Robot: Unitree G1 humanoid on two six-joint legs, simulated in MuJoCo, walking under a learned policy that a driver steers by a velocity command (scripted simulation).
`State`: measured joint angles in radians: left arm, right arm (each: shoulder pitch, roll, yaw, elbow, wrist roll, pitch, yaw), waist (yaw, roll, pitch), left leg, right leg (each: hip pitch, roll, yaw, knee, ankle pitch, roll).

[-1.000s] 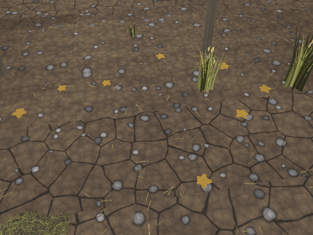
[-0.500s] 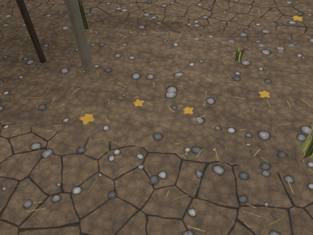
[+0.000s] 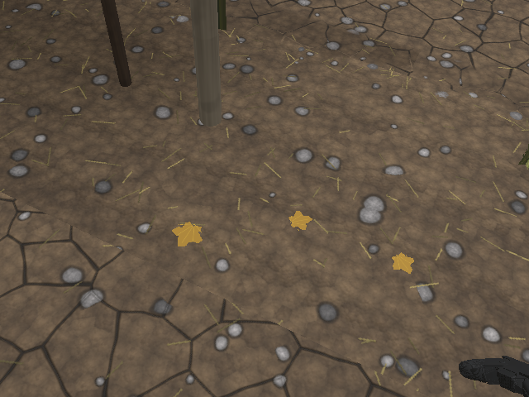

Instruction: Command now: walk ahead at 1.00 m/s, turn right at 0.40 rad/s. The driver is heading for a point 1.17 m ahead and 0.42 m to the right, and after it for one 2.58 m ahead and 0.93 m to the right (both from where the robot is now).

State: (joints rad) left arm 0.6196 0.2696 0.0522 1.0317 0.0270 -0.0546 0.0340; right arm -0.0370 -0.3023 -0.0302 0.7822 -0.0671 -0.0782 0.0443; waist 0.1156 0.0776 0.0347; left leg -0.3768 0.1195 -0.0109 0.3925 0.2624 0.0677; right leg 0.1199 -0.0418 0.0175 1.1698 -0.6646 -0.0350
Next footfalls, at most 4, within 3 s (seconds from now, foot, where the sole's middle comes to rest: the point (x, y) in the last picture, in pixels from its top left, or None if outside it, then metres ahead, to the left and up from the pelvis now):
0.36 right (313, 396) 0.49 -0.06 -0.80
0.78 left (336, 247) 0.95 -0.11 -0.80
1.22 right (477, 230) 1.08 -0.55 -0.80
1.64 left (468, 164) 1.37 -0.56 -0.80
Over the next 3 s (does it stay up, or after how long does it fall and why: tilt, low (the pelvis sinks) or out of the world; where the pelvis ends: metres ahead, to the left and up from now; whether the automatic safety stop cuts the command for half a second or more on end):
stays up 1.29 -0.64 -0.03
